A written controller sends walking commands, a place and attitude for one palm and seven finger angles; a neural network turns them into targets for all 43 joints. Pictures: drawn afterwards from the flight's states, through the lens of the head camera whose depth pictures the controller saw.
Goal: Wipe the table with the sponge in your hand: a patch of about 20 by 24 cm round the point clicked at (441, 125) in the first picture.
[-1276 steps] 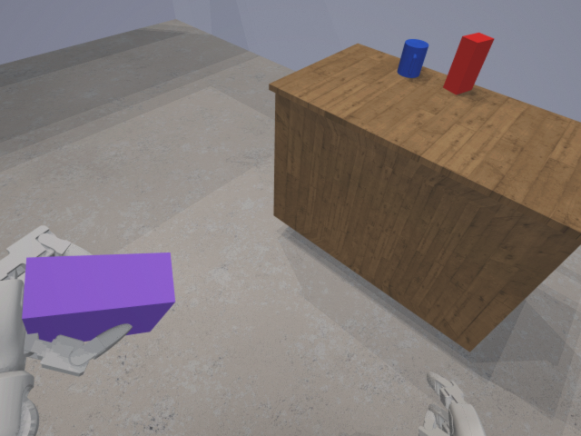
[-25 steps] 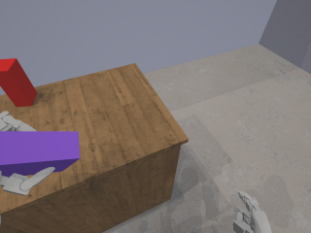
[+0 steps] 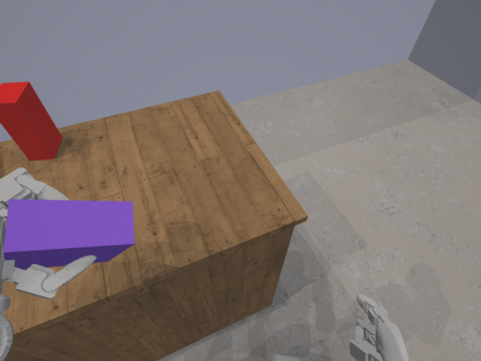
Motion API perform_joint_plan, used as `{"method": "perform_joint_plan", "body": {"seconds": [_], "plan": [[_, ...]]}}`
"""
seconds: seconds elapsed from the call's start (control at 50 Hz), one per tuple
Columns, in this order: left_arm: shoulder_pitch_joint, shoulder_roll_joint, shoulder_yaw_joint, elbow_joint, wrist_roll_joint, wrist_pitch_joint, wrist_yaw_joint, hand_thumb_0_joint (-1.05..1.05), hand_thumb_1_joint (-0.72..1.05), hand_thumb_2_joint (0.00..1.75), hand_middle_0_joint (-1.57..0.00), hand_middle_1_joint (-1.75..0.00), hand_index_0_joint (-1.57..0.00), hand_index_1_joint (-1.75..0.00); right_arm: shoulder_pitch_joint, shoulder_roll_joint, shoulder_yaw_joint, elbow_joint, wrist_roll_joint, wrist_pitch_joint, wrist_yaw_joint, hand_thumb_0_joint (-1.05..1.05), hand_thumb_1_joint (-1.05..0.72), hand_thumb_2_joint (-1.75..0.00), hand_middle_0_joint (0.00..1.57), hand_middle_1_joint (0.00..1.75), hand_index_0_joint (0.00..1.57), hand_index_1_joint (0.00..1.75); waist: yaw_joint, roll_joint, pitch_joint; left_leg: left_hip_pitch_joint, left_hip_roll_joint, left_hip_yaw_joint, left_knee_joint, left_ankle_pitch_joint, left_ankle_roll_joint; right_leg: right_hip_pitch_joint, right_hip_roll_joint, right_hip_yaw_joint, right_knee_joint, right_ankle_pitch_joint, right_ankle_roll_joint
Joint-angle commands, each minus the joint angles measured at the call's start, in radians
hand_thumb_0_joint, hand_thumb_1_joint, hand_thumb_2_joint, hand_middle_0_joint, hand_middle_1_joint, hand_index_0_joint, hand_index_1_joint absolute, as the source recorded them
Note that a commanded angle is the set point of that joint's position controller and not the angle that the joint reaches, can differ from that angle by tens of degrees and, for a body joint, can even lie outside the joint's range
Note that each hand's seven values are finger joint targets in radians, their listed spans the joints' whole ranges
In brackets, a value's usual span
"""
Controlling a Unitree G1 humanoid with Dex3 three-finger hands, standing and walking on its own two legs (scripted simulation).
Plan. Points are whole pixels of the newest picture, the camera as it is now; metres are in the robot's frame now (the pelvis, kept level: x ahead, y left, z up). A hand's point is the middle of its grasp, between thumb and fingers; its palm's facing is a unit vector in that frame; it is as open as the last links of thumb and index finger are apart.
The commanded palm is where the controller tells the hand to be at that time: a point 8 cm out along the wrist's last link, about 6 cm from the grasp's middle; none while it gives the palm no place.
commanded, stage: come to a stop and stand still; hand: left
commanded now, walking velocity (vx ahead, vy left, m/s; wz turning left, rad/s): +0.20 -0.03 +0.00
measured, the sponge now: (86, 236) +0.24 +0.21 +0.15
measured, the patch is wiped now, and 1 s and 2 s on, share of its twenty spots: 0.00 0.00 0.00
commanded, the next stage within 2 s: look again from close up in 1.26 s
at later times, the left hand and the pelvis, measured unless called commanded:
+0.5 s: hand (32, 223) +0.23 +0.25 +0.19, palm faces +0.35 -0.84 -0.41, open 9.6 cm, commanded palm +0.17 +0.30 +0.19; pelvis +0.02 +0.01 +0.01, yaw +1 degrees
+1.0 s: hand out of the picture +0.22 +0.28 +0.19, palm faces +0.40 -0.83 -0.39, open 9.6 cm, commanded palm +0.16 +0.32 +0.19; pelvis +0.01 +0.04 +0.02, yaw +2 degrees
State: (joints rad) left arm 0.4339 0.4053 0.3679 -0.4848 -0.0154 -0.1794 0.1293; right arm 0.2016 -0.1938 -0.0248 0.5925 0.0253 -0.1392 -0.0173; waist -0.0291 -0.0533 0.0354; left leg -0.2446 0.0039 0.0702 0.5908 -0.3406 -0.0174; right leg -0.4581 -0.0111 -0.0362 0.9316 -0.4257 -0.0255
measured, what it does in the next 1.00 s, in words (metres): steps on the spot: left foot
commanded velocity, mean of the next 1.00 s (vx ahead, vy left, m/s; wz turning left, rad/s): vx -0.02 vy -0.01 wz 0.00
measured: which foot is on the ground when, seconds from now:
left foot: down 0.00-0.10, up 0.12-0.38, down 0.40-1.00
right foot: down 0.00-1.00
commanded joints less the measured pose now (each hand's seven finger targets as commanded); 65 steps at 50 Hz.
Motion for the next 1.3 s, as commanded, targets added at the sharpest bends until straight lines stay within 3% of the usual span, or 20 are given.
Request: {"method": "perform_joint_plan", "body": {"seconds": [0.0, 0.04, 0.06, 0.08, 0.1, 0.12, 0.16, 0.18, 0.22, 0.26, 0.3, 0.34, 0.4, 0.44, 0.54, 0.7, 0.76, 0.86, 1.04, 1.28], "plan": [[0.071, 0.171, 0.196, -0.194, -0.024, -0.090, 0.007, 0.00, 0.10, 1.30, -1.20, -1.60, -1.20, -1.60, -0.008, -0.151, -0.050, -0.136, 0.013, -0.016, 0.006, 0.00, -0.90, -0.90, 0.20, 0.30, 0.20, 0.30, 0.050, 0.197, -0.086, -0.059, 0.189, -0.170, -0.067, 0.371, 0.134, 0.189, 0.027, -0.055, -0.342, 0.134, 0.002], [0.095, 0.166, 0.204, -0.148, -0.033, -0.068, 0.000, 0.00, 0.10, 1.30, -1.20, -1.60, -1.20, -1.60, -0.004, -0.140, -0.046, -0.154, 0.021, 0.002, 0.011, 0.00, -0.90, -0.90, 0.20, 0.30, 0.20, 0.30, 0.047, 0.077, -0.161, -0.133, 0.117, -0.108, 0.169, 0.228, 0.100, 0.400, 0.020, -0.070, -0.502, 0.311, -0.013], [0.108, 0.149, 0.192, -0.116, -0.043, -0.058, -0.004, 0.00, 0.10, 1.30, -1.20, -1.60, -1.20, -1.60, -0.015, -0.122, -0.040, -0.156, 0.028, 0.002, 0.009, 0.00, -0.90, -0.90, 0.20, 0.30, 0.20, 0.30, 0.042, -0.025, -0.174, -0.157, 0.062, -0.053, 0.333, 0.187, 0.089, 0.421, -0.043, -0.011, -0.558, 0.372, -0.051], [0.073, 0.210, 0.224, -0.119, -0.050, -0.058, 0.004, 0.00, 0.10, 1.30, -1.20, -1.60, -1.20, -1.60, -0.028, -0.114, -0.040, -0.172, 0.026, 0.000, 0.005, 0.00, -0.90, -0.90, 0.20, 0.30, 0.20, 0.30, 0.031, -0.225, -0.211, -0.341, -0.021, -0.028, 0.529, 0.033, 0.058, 0.527, -0.218, 0.298, -0.567, 0.492, -0.139], [0.069, 0.161, 0.196, -0.105, -0.067, -0.064, -0.005, 0.00, 0.10, 1.30, -1.20, -1.60, -1.20, -1.60, 0.026, -0.168, -0.076, -0.181, 0.022, -0.004, 0.012, 0.00, -0.90, -0.90, 0.20, 0.30, 0.20, 0.30, 0.026, -0.350, -0.204, -0.356, -0.058, -0.088, 0.662, -0.093, 0.027, 0.436, -0.309, 0.487, -0.648, 0.496, -0.161], [0.059, 0.138, 0.157, -0.122, -0.066, -0.068, -0.011, 0.00, 0.10, 1.30, -1.20, -1.60, -1.20, -1.60, 0.012, -0.179, -0.075, -0.187, 0.020, -0.006, 0.021, 0.00, -0.90, -0.90, 0.20, 0.30, 0.20, 0.30, 0.033, -0.252, -0.137, -0.317, -0.014, -0.157, 0.669, -0.057, 0.019, 0.311, -0.322, 0.463, -0.664, 0.439, -0.161], [0.031, 0.179, 0.183, -0.154, -0.063, -0.061, -0.002, 0.00, 0.10, 1.30, -1.20, -1.60, -1.20, -1.60, -0.041, -0.125, -0.023, -0.152, 0.013, -0.005, 0.014, 0.00, -0.90, -0.90, 0.20, 0.30, 0.20, 0.30, 0.034, -0.012, -0.070, -0.292, 0.037, -0.151, 0.530, -0.121, 0.030, 0.192, -0.331, 0.427, -0.595, 0.464, -0.206], [-0.013, 0.155, 0.137, -0.173, -0.054, -0.064, 0.005, 0.00, 0.10, 1.30, -1.20, -1.60, -1.20, -1.60, -0.045, -0.106, -0.005, -0.134, 0.001, 0.002, 0.011, 0.00, -0.90, -0.90, 0.20, 0.30, 0.20, 0.30, 0.021, 0.032, -0.078, -0.234, 0.040, -0.120, 0.435, -0.084, 0.030, 0.175, -0.303, 0.321, -0.578, 0.499, -0.176], [-0.096, 0.150, 0.091, -0.193, -0.040, -0.064, 0.027, 0.00, 0.10, 1.30, -1.20, -1.60, -1.20, -1.60, -0.049, -0.092, 0.011, -0.124, -0.018, -0.018, -0.005, 0.00, -0.90, -0.90, 0.20, 0.30, 0.20, 0.30, 0.027, 0.000, -0.152, -0.126, -0.011, -0.025, 0.267, -0.035, 0.035, 0.204, -0.243, 0.201, -0.582, 0.463, -0.119], [-0.202, 0.162, 0.058, -0.284, -0.040, -0.061, 0.048, 0.00, 0.10, 1.30, -1.20, -1.60, -1.20, -1.60, -0.091, -0.096, 0.001, -0.131, -0.010, -0.052, -0.023, 0.00, -0.90, -0.90, 0.20, 0.30, 0.20, 0.30, 0.042, -0.036, -0.147, -0.020, -0.023, -0.016, 0.065, -0.004, 0.048, 0.183, -0.268, 0.254, -0.598, 0.382, -0.105], [-0.135, 0.165, 0.065, -0.307, -0.033, -0.062, 0.058, 0.00, 0.10, 1.30, -1.20, -1.60, -1.20, -1.60, -0.055, -0.101, -0.010, -0.144, -0.017, -0.073, -0.031, 0.00, -0.90, -0.90, 0.20, 0.30, 0.20, 0.30, 0.053, -0.024, -0.170, 0.052, -0.031, -0.010, -0.097, 0.080, 0.055, 0.241, -0.232, 0.206, -0.549, 0.381, -0.076], [-0.087, 0.183, 0.085, -0.356, -0.032, -0.064, 0.068, 0.00, 0.10, 1.30, -1.20, -1.60, -1.20, -1.60, -0.058, -0.109, -0.021, -0.158, -0.011, -0.075, -0.034, 0.00, -0.90, -0.90, 0.20, 0.30, 0.20, 0.30, 0.060, 0.045, -0.192, 0.106, 0.010, -0.032, -0.180, 0.171, 0.063, 0.286, -0.201, 0.189, -0.491, 0.437, -0.039], [-0.025, 0.205, 0.130, -0.389, -0.032, -0.066, 0.063, 0.00, 0.10, 1.30, -1.20, -1.60, -1.20, -1.60, -0.064, -0.147, -0.033, -0.170, 0.012, -0.054, -0.026, 0.00, -0.90, -0.90, 0.20, 0.30, 0.20, 0.30, 0.065, 0.231, -0.235, 0.233, 0.196, -0.212, -0.166, 0.601, 0.112, 0.198, -0.066, 0.073, -0.335, 0.375, 0.009], [0.029, 0.236, 0.176, -0.351, -0.040, -0.056, 0.046, 0.00, 0.10, 1.30, -1.20, -1.60, -1.20, -1.60, -0.076, -0.117, -0.012, -0.189, 0.012, -0.030, -0.020, 0.00, -0.90, -0.90, 0.20, 0.30, 0.20, 0.30, 0.054, 0.306, -0.186, 0.127, 0.198, -0.214, -0.158, 0.616, 0.091, 0.248, -0.048, 0.022, -0.426, 0.230, 0.013], [0.122, 0.135, 0.145, -0.105, -0.073, -0.019, 0.010, 0.00, 0.10, 1.30, -1.20, -1.60, -1.20, -1.60, -0.028, -0.139, -0.021, -0.190, 0.030, -0.002, -0.011, 0.00, -0.90, -0.90, 0.20, 0.30, 0.20, 0.30, 0.029, 0.011, -0.143, -0.014, 0.121, -0.152, -0.108, 0.340, 0.038, 0.358, -0.073, 0.097, -0.530, 0.511, -0.020], [-0.162, 0.115, 0.013, -0.226, -0.045, -0.006, 0.024, 0.00, 0.10, 1.30, -1.20, -1.60, -1.20, -1.60, -0.091, -0.130, 0.008, -0.194, 0.010, -0.017, -0.037, 0.00, -0.90, -0.90, 0.20, 0.30, 0.20, 0.30, 0.036, 0.084, -0.089, 0.001, 0.128, -0.176, -0.235, 0.024, 0.059, 0.273, -0.071, 0.122, -0.600, 0.227, 0.012], [-0.257, 0.171, 0.024, -0.365, -0.033, -0.017, 0.047, 0.00, 0.10, 1.30, -1.20, -1.60, -1.20, -1.60, -0.103, -0.132, 0.009, -0.187, 0.013, -0.039, -0.045, 0.00, -0.90, -0.90, 0.20, 0.30, 0.20, 0.30, 0.042, 0.186, -0.086, 0.008, 0.129, -0.184, -0.278, -0.043, 0.064, 0.272, -0.072, 0.121, -0.604, 0.161, 0.005], [-0.108, 0.192, 0.085, -0.349, -0.031, -0.026, 0.065, 0.00, 0.10, 1.30, -1.20, -1.60, -1.20, -1.60, -0.080, -0.123, 0.007, -0.181, 0.009, -0.056, -0.044, 0.00, -0.90, -0.90, 0.20, 0.30, 0.20, 0.30, 0.056, 0.257, -0.114, -0.029, 0.141, -0.208, -0.311, -0.015, 0.058, 0.363, -0.054, 0.074, -0.555, 0.243, 0.005], [0.070, 0.104, 0.073, -0.140, -0.055, -0.005, 0.027, 0.00, 0.10, 1.30, -1.20, -1.60, -1.20, -1.60, -0.045, -0.140, -0.005, -0.184, 0.013, -0.006, -0.026, 0.00, -0.90, -0.90, 0.20, 0.30, 0.20, 0.30, 0.036, 0.057, -0.160, 0.033, 0.129, -0.169, -0.198, 0.323, 0.022, 0.345, -0.070, 0.062, -0.549, 0.441, -0.003], [-0.094, 0.149, 0.062, -0.305, -0.039, -0.026, 0.057, 0.00, 0.10, 1.30, -1.20, -1.60, -1.20, -1.60, -0.080, -0.131, 0.005, -0.175, 0.004, -0.026, -0.049, 0.00, -0.90, -0.90, 0.20, 0.30, 0.20, 0.30, 0.048, 0.182, -0.112, -0.003, 0.125, -0.188, -0.268, 0.095, 0.040, 0.330, -0.069, 0.077, -0.558, 0.296, -0.001]]}}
